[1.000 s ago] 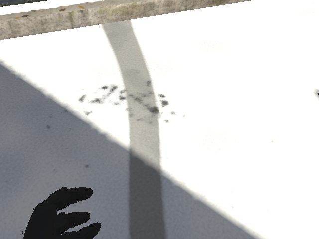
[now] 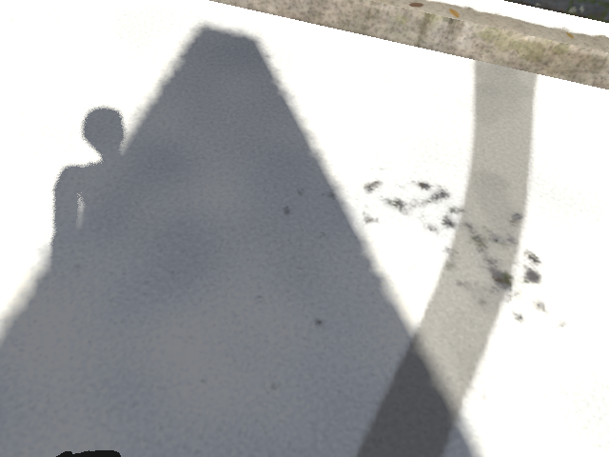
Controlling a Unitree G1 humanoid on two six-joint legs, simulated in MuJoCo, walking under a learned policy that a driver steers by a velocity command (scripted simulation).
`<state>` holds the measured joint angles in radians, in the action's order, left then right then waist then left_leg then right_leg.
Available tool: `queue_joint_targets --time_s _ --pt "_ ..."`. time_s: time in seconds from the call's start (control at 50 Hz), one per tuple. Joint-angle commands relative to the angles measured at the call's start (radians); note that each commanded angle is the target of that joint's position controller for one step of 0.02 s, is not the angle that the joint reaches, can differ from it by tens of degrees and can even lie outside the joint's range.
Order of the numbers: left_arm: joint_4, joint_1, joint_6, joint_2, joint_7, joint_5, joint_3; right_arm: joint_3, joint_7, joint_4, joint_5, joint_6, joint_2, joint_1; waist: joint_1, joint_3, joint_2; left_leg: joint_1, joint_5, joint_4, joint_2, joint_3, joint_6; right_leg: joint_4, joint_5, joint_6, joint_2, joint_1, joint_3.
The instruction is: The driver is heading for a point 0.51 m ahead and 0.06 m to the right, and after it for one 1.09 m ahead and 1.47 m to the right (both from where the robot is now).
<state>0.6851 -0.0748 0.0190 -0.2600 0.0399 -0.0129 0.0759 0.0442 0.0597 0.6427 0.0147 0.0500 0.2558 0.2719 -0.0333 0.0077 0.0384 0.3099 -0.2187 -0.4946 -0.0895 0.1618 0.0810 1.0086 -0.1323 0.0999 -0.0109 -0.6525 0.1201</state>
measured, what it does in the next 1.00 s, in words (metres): walks ahead: right foot, then left foot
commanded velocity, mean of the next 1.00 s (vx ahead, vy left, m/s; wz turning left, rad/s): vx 0.35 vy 0.00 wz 0.04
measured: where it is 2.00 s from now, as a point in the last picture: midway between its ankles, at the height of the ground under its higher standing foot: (239, 447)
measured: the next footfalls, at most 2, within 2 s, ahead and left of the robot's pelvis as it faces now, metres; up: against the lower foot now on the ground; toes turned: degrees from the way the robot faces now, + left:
right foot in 0.22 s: +0.13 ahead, -0.15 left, +0.00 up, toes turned +12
left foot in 0.64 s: +0.40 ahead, +0.16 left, +0.00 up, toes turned +8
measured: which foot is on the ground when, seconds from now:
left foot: down 0.00-0.22, up 0.24-0.62, down 0.64-1.00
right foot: up 0.00-0.20, down 0.22-0.64, up 0.66-1.00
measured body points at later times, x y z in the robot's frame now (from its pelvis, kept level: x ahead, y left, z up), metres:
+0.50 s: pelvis +0.18 -0.02 +0.00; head +0.22 -0.03 +0.45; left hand +0.08 +0.23 -0.13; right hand +0.42 -0.21 -0.10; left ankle +0.30 +0.15 -0.69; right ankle +0.09 -0.16 -0.74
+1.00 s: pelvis +0.41 +0.06 +0.00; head +0.45 +0.06 +0.45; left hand +0.59 +0.32 -0.10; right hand +0.49 -0.22 -0.11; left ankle +0.36 +0.16 -0.74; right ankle +0.55 -0.07 -0.70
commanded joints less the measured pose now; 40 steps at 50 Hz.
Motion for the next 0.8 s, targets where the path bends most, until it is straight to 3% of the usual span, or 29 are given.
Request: queue_joint_targets --time_s 0.02,0.08,0.14,0.18,0.2,0.22,0.24,0.26,0.28,0.32,0.36,0.42,0.46,0.5,0.52,0.58,0.6,0.62,0.64,0.66,0.68,0.7,0.72,0.74,0.76,0.8 --pt "-0.093 0.109 -0.045 -0.068 -0.011 0.005 0.018 0.053 0.006 -0.059 0.000 -0.025 0.172 0.009 -0.021 -0.052 -0.217 -0.209 -0.220 0.218 0.223 0.355 0.116 -0.206 -0.006 -0.007 0.003 -0.088 0.017" --pt "-0.083 0.126 -0.072 -0.066 -0.033 0.013 0.017 0.061 0.005 -0.045 0.007 -0.034 0.180 0.045 -0.028 -0.025 -0.214 -0.123 -0.246 0.223 0.206 0.360 0.137 -0.312 -0.071 -0.022 -0.029 0.070 -0.012" --pt "-0.052 0.077 -0.104 -0.083 -0.050 0.029 0.027 0.059 -0.008 -0.060 0.010 -0.043 0.168 0.037 -0.007 -0.015 -0.201 -0.035 -0.277 0.207 0.185 0.397 0.148 -0.423 -0.138 -0.055 -0.044 0.258 -0.032" --pt "0.001 -0.033 -0.118 -0.078 -0.054 0.039 0.033 0.044 -0.016 -0.058 0.014 -0.046 0.124 0.020 0.050 -0.029 -0.208 0.001 -0.316 0.157 0.166 0.408 0.126 -0.555 -0.051 -0.099 -0.016 0.436 -0.055" --pt "0.030 -0.101 -0.123 -0.079 -0.053 0.031 0.035 0.033 -0.021 -0.056 0.010 -0.051 0.087 0.027 0.083 -0.034 -0.173 0.054 -0.307 0.084 0.128 0.371 0.095 -0.604 -0.062 -0.118 0.006 0.553 -0.063" --pt "0.062 -0.222 -0.128 -0.097 -0.052 0.013 0.037 0.014 -0.029 -0.054 0.000 -0.056 0.020 0.040 0.122 -0.094 -0.059 0.179 -0.375 -0.136 0.058 0.275 0.040 -0.617 -0.141 -0.161 0.125 0.752 0.060" --pt "0.090 -0.334 -0.122 -0.197 -0.051 -0.006 0.055 -0.001 -0.035 -0.085 0.007 -0.071 -0.027 0.086 0.098 -0.110 0.173 0.388 -0.419 -0.394 -0.081 0.112 -0.021 -0.692 -0.312 -0.284 0.307 0.881 0.378" --pt "0.120 -0.357 -0.125 -0.220 -0.059 -0.001 0.072 0.031 -0.029 -0.111 0.036 -0.088 0.084 0.018 0.117 0.012 0.210 0.624 -0.399 -0.521 -0.049 0.098 -0.034 -0.796 -0.565 -0.396 0.412 0.838 0.621" --pt "0.102 -0.303 -0.129 -0.166 -0.055 0.017 0.057 0.047 -0.025 -0.108 0.032 -0.096 0.149 -0.044 0.112 0.104 0.125 0.686 -0.292 -0.591 0.012 0.102 -0.042 -0.809 -0.589 -0.387 0.395 0.781 0.561" --pt "0.086 -0.225 -0.121 -0.111 -0.042 0.031 0.031 0.044 -0.034 -0.087 -0.001 -0.105 0.118 -0.029 0.070 0.101 0.076 0.628 -0.105 -0.603 0.068 0.038 -0.062 -0.823 -0.384 -0.321 0.296 0.709 0.376" --pt "0.103 -0.211 -0.115 -0.072 -0.040 0.022 0.007 0.034 -0.052 -0.092 -0.010 -0.112 0.075 -0.053 0.054 0.080 0.078 0.545 0.011 -0.563 0.120 -0.037 -0.085 -0.841 -0.159 -0.287 0.239 0.623 0.226" --pt "0.153 -0.265 -0.106 -0.089 -0.048 0.030 0.000 0.010 -0.068 -0.130 -0.016 -0.115 0.015 -0.138 0.082 0.066 0.068 0.459 0.143 -0.420 0.127 -0.130 -0.103 -0.831 0.127 -0.281 0.191 0.549 0.077" --pt "0.186 -0.317 -0.101 -0.112 -0.044 0.042 -0.004 -0.004 -0.082 -0.163 -0.013 -0.124 -0.018 -0.234 0.119 0.065 0.062 0.355 0.218 -0.251 0.105 -0.169 -0.099 -0.828 0.192 -0.270 0.177 0.507 0.026" --pt "0.214 -0.366 -0.097 -0.151 -0.041 0.052 -0.003 0.001 -0.090 -0.179 -0.003 -0.129 -0.005 -0.277 0.137 0.069 0.080 0.285 0.225 -0.149 0.083 -0.189 -0.094 -0.838 0.202 -0.273 0.194 0.523 0.025" --pt "0.219 -0.379 -0.095 -0.153 -0.043 0.057 -0.006 0.006 -0.089 -0.184 0.002 -0.133 0.010 -0.300 0.140 0.071 0.079 0.266 0.214 -0.109 0.079 -0.180 -0.088 -0.825 0.213 -0.273 0.205 0.545 0.045" --pt "0.232 -0.383 -0.088 -0.170 -0.036 0.059 -0.006 0.028 -0.090 -0.192 0.008 -0.149 0.060 -0.288 0.086 0.049 0.105 0.157 0.161 -0.019 0.060 -0.167 -0.037 -0.756 0.414 -0.257 0.247 0.614 0.076" --pt "0.230 -0.369 -0.087 -0.184 -0.034 0.060 -0.003 0.044 -0.086 -0.174 0.004 -0.149 0.087 -0.215 0.031 -0.002 0.107 0.016 0.159 0.003 0.040 -0.182 -0.015 -0.674 0.586 -0.238 0.234 0.601 0.053" --pt "0.218 -0.342 -0.087 -0.192 -0.033 0.055 -0.003 0.067 -0.077 -0.128 -0.002 -0.144 0.132 -0.057 -0.052 -0.086 0.103 -0.203 0.170 -0.001 0.041 -0.186 0.003 -0.512 0.680 -0.208 0.188 0.537 0.019" --pt "0.182 -0.305 -0.093 -0.164 -0.036 0.030 -0.014 0.090 -0.062 -0.094 -0.012 -0.135 0.193 0.151 -0.150 -0.236 0.048 -0.540 0.209 -0.050 0.196 -0.044 0.055 -0.238 0.462 -0.169 0.136 0.331 0.001" --pt "0.171 -0.468 -0.103 -0.008 -0.045 0.026 -0.062 0.098 -0.069 -0.071 -0.021 -0.131 0.267 0.210 -0.082 -0.466 -0.282 -0.842 0.031 0.040 0.506 0.416 0.197 0.148 -0.315 -0.119 -0.011 0.037 -0.026" --pt "0.201 -0.464 -0.113 -0.108 -0.048 0.056 -0.031 0.078 -0.072 -0.065 -0.028 -0.127 0.170 0.224 -0.102 -0.479 -0.248 -0.756 -0.124 0.147 0.513 0.561 0.194 0.284 -0.407 -0.124 0.000 -0.015 0.101" --pt "0.164 -0.367 -0.110 -0.160 -0.042 0.075 -0.008 0.057 -0.068 -0.066 -0.029 -0.126 0.134 0.115 -0.070 -0.247 -0.207 -0.587 0.037 0.168 0.479 0.374 0.154 0.306 -0.336 -0.121 0.031 -0.080 0.060" --pt "0.152 -0.309 -0.103 -0.138 -0.033 0.063 -0.010 0.047 -0.068 -0.066 -0.024 -0.128 0.109 0.033 -0.033 -0.144 -0.136 -0.439 0.270 0.178 0.432 0.222 0.137 0.267 -0.275 -0.111 0.070 -0.055 0.022" --pt "0.153 -0.290 -0.093 -0.123 -0.024 0.041 -0.006 0.039 -0.072 -0.057 -0.025 -0.135 0.078 -0.023 0.003 -0.083 -0.095 -0.330 0.467 0.193 0.388 0.111 0.123 0.224 -0.244 -0.099 0.087 -0.011 0.012" --pt "0.158 -0.319 -0.076 -0.099 -0.021 0.034 -0.003 0.037 -0.073 -0.049 -0.029 -0.145 0.068 -0.057 0.044 -0.073 -0.124 -0.257 0.570 0.213 0.359 0.026 0.110 0.187 -0.214 -0.092 0.108 0.059 0.013" --pt "0.150 -0.340 -0.043 -0.070 -0.025 0.036 -0.001 0.039 -0.075 -0.027 -0.030 -0.161 0.056 -0.098 0.077 -0.055 -0.132 -0.178 0.700 0.237 0.342 -0.072 0.123 0.163 -0.188 -0.079 0.091 0.102 -0.026"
